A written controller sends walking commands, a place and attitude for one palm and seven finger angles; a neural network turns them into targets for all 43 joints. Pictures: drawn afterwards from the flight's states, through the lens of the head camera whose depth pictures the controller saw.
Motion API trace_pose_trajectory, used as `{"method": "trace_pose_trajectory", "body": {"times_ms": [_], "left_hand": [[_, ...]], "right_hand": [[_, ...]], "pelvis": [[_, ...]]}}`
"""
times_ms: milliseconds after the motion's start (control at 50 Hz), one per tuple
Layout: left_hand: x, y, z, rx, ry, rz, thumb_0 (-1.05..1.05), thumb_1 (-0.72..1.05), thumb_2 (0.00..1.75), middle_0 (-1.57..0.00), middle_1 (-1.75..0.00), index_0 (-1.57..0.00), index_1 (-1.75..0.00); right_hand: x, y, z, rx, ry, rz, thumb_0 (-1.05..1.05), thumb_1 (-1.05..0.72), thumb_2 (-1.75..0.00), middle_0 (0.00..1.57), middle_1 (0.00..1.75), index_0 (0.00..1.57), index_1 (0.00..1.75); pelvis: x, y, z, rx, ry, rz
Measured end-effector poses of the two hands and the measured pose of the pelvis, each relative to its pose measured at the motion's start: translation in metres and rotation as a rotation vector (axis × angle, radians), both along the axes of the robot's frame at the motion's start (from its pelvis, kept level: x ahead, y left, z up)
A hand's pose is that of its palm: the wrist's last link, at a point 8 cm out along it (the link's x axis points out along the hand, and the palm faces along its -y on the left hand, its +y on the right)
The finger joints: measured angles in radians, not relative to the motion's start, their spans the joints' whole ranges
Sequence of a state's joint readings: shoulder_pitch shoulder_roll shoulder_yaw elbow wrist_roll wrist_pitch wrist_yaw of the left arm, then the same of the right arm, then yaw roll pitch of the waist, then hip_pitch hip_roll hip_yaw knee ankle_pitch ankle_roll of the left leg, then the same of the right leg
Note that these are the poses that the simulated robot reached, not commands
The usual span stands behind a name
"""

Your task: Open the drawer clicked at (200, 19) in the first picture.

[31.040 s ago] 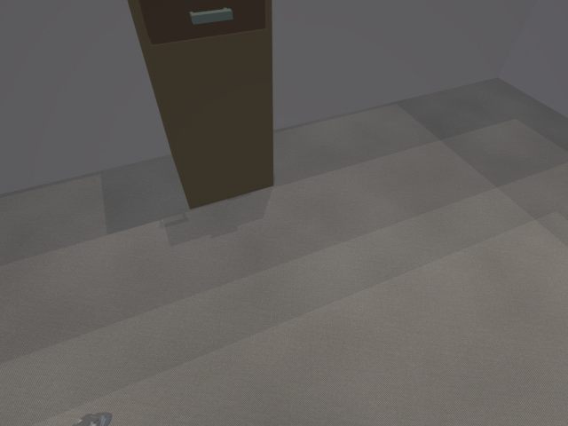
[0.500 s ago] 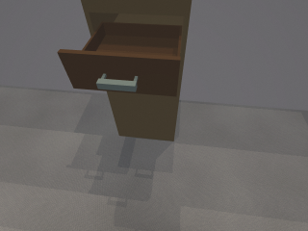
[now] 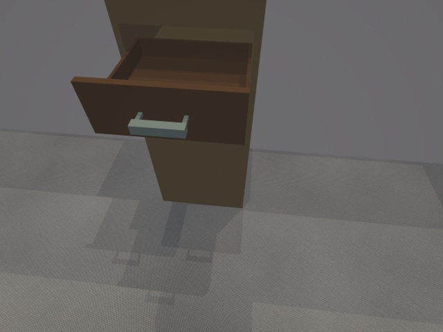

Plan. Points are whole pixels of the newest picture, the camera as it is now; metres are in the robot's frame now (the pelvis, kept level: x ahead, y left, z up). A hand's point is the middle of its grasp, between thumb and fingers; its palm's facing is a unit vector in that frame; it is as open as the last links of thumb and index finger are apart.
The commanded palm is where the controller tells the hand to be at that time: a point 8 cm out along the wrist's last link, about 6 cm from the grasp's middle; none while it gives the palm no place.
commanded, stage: look to check the result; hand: left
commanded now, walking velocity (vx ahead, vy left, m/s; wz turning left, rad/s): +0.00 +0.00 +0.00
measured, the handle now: (160, 123) +0.53 +0.16 +0.08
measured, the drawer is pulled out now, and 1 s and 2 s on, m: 0.30 0.30 0.30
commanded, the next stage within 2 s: stand and wait in 0.58 s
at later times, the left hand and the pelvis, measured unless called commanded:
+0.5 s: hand out of the picture +0.01 +0.15 -0.17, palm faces +0.05 -0.98 -0.19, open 7.4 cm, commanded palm none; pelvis +0.02 -0.01 +0.00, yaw +0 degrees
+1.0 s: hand out of the picture +0.02 +0.14 -0.17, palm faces +0.04 -0.98 -0.19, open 7.4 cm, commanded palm none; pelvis +0.02 -0.02 +0.00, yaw +0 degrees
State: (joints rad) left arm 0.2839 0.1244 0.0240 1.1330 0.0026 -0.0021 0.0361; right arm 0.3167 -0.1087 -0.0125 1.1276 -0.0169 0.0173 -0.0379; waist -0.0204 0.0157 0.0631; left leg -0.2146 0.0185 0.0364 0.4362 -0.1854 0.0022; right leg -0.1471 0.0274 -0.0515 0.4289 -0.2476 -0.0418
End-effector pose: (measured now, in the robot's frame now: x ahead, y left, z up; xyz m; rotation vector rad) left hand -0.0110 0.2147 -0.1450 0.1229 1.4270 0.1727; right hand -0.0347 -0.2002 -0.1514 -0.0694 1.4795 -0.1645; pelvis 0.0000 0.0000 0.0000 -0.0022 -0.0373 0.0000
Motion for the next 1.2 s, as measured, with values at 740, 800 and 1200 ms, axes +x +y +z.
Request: {"method": "trace_pose_trajectory", "body": {"times_ms": [740, 800, 1200], "left_hand": [[0.025, -0.017, 0.004, 0.009, -0.002, -0.003, 0.01, 0.91, 0.90, -0.20, -0.30, -0.20, -0.30], [0.027, -0.019, 0.003, 0.010, -0.005, -0.002, 0.01, 0.91, 0.90, -0.20, -0.30, -0.20, -0.30], [0.029, -0.023, 0.002, 0.003, 0.000, -0.002, 0.01, 0.91, 0.90, -0.20, -0.30, -0.20, -0.30]], "right_hand": [[0.039, -0.023, -0.001, -0.008, -0.025, 0.020, 0.01, -0.91, -0.90, 0.20, 0.30, 0.20, 0.30], [0.040, -0.025, -0.001, -0.008, -0.024, 0.018, 0.01, -0.91, -0.90, 0.20, 0.30, 0.20, 0.30], [0.045, -0.030, 0.001, -0.022, -0.026, 0.014, 0.01, -0.91, -0.90, 0.20, 0.30, 0.20, 0.30]], "pelvis": [[0.021, -0.018, 0.002, 0.007, 0.003, -0.002], [0.022, -0.020, 0.002, 0.007, 0.002, -0.001], [0.026, -0.023, 0.002, 0.004, 0.003, -0.005]]}}
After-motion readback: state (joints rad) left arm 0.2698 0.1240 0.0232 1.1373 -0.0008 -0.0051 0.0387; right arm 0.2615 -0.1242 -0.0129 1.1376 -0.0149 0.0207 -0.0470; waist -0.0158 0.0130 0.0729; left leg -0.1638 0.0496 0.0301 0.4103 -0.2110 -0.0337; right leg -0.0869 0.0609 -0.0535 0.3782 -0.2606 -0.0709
